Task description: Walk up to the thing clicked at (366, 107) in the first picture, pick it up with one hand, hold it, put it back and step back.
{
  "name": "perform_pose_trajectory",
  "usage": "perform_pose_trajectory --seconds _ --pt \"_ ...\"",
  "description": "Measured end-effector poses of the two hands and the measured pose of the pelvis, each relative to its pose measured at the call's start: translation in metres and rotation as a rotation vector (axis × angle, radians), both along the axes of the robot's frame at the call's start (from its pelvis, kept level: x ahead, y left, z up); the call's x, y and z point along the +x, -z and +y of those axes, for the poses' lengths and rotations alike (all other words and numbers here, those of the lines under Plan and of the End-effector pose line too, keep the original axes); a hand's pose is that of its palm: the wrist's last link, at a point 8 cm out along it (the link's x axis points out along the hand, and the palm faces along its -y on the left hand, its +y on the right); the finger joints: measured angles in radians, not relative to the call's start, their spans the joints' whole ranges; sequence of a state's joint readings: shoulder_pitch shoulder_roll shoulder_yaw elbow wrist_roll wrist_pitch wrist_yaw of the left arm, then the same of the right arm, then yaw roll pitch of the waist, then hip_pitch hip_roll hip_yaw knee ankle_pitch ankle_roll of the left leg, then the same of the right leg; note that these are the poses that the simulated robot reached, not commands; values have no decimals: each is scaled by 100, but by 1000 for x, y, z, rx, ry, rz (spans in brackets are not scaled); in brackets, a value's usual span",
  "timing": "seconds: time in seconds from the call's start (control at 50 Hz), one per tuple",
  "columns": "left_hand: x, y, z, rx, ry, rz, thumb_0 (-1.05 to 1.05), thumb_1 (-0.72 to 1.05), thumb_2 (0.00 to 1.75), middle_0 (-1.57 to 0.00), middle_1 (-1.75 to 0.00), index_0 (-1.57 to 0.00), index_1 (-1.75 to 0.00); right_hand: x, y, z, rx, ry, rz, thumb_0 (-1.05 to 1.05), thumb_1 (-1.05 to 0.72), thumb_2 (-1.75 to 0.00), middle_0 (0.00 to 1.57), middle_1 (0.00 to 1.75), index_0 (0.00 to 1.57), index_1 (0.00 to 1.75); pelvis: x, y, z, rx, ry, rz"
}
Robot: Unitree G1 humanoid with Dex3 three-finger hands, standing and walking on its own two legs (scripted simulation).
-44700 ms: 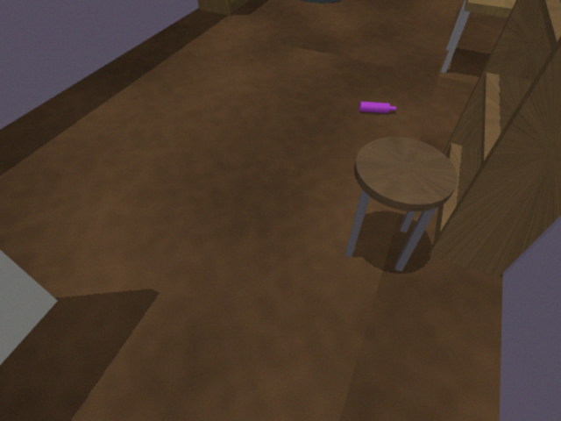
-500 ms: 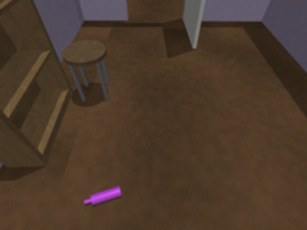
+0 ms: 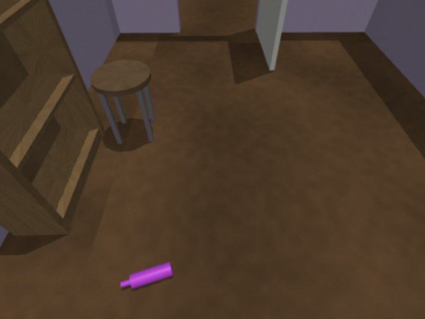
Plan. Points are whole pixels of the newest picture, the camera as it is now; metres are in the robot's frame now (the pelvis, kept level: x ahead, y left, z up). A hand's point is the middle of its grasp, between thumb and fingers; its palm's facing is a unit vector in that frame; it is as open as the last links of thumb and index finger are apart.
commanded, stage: walk up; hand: left
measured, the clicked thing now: (146, 276) +0.42 +0.31 -0.75
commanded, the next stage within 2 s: stand in 1.08 s
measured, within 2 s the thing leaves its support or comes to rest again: neither
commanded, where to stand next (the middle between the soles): +0.04 +0.04 m, yaw +1 degrees
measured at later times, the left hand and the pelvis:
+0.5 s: hand out of the picture +0.09 +0.27 -0.15, palm faces -0.01 -0.92 -0.38, open 7.4 cm; pelvis +0.01 +0.01 +0.00, yaw +0 degrees
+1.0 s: hand out of the picture +0.08 +0.28 -0.15, palm faces -0.01 -0.92 -0.38, open 7.4 cm; pelvis +0.00 +0.01 +0.00, yaw +0 degrees
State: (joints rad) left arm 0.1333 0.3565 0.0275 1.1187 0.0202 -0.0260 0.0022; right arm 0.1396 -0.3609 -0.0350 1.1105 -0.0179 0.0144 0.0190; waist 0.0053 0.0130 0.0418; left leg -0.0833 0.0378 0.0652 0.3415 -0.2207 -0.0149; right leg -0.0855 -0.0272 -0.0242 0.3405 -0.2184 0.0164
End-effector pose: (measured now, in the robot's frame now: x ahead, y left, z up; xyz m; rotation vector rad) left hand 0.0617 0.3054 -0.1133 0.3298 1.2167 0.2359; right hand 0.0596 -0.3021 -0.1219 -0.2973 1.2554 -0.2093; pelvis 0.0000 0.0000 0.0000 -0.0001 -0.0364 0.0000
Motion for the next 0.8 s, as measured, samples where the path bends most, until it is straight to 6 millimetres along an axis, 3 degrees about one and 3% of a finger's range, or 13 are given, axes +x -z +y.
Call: perform_pose_trajectory --seconds 0.4,0.8 --pt "23 0 10 6 21 -24 0 90 90 -20 -30 -20 -30 26 -2 15 6 8 -48 0 -91 -89 20 30 20 29 9 1 12 5 2 -9" --pt "13 1 12 12 22 -11 0 90 90 -20 -30 -21 -30 25 -3 12 2 6 -53 0 -91 -89 20 30 20 29 6 2 12 2 5 -15"
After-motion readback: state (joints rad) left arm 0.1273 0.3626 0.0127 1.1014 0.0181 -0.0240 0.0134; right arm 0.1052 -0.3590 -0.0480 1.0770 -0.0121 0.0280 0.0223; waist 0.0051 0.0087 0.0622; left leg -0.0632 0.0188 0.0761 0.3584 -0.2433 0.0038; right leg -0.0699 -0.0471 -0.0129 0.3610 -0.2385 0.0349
